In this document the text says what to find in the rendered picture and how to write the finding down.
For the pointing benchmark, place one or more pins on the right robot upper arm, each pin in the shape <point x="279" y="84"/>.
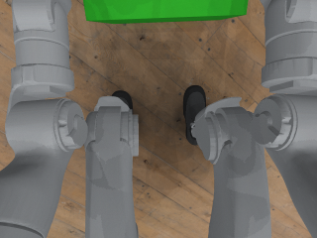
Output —
<point x="286" y="126"/>

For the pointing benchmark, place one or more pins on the left robot upper arm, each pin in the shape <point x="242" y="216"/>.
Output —
<point x="43" y="135"/>

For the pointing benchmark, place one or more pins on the right robot forearm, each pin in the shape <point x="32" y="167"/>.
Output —
<point x="290" y="41"/>

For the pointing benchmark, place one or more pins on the robot right shin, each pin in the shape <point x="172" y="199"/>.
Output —
<point x="199" y="118"/>

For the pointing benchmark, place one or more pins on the left robot foot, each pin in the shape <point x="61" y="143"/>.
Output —
<point x="125" y="97"/>

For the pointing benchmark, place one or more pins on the left robot forearm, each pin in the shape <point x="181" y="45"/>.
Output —
<point x="41" y="39"/>

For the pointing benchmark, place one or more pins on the carton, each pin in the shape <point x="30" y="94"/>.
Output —
<point x="160" y="11"/>

